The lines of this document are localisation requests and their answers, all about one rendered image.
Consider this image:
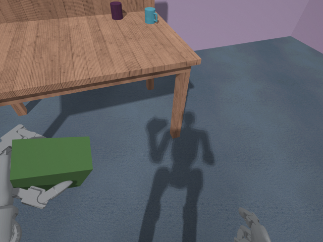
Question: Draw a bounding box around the table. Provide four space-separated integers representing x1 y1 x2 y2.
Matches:
0 0 201 139

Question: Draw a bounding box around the robot left hand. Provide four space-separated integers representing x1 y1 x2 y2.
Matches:
0 125 73 209

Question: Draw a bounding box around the sponge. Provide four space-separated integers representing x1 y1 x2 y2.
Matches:
10 137 93 191

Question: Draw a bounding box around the robot right hand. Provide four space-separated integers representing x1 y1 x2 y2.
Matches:
234 207 271 242

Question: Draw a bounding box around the robot left forearm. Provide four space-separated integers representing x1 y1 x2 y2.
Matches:
0 205 22 242

